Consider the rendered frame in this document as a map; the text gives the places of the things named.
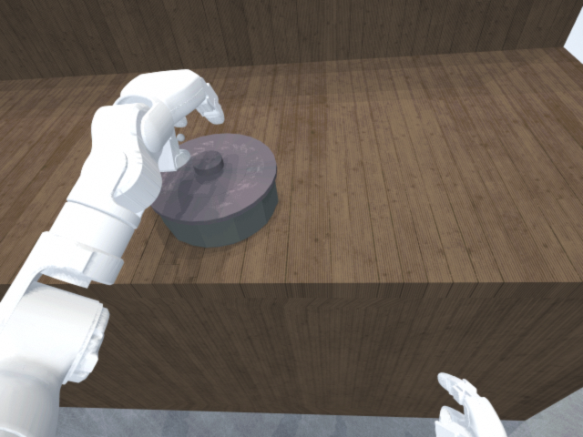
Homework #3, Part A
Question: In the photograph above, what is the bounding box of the pot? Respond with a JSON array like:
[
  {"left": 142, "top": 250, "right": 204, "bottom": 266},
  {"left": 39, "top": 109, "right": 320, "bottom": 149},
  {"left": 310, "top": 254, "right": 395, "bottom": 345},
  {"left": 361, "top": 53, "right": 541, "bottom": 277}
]
[{"left": 161, "top": 182, "right": 279, "bottom": 248}]

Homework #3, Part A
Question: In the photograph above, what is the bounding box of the right robot hand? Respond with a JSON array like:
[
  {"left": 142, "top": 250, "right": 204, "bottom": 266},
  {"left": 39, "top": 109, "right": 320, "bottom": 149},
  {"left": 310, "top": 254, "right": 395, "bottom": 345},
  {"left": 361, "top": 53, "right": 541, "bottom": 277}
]
[{"left": 435, "top": 372, "right": 507, "bottom": 437}]

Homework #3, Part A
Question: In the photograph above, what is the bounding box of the robot left upper arm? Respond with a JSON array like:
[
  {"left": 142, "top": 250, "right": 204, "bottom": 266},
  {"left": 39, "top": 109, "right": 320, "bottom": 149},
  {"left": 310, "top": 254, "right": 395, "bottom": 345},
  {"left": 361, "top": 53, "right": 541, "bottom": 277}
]
[{"left": 0, "top": 281, "right": 109, "bottom": 437}]

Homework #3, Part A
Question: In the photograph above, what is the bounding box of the left robot hand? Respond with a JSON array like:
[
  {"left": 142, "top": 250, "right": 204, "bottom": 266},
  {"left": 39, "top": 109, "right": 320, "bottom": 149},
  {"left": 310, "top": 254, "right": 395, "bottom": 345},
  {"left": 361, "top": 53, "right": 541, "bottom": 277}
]
[{"left": 120, "top": 69, "right": 224, "bottom": 172}]

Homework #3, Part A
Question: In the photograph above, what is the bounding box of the knob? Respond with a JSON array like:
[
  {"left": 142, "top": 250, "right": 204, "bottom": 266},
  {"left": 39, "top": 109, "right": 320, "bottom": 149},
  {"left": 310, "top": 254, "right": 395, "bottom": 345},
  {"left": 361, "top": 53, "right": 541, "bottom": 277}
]
[{"left": 192, "top": 150, "right": 224, "bottom": 177}]

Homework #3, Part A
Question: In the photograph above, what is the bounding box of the robot left forearm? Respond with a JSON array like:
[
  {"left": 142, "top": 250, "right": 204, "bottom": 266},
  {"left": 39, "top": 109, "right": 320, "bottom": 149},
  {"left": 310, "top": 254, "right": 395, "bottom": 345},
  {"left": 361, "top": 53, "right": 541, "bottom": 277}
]
[{"left": 0, "top": 91, "right": 174, "bottom": 334}]

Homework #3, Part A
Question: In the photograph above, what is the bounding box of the table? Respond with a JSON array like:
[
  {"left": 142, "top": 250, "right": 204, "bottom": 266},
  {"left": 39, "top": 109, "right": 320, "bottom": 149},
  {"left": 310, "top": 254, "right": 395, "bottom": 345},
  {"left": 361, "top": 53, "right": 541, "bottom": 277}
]
[{"left": 0, "top": 0, "right": 583, "bottom": 421}]

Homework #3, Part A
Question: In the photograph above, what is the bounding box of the lid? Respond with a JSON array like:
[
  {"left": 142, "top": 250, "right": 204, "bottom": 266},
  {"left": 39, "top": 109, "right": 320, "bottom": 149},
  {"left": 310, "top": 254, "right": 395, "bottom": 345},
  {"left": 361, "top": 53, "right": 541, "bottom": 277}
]
[{"left": 150, "top": 133, "right": 277, "bottom": 226}]

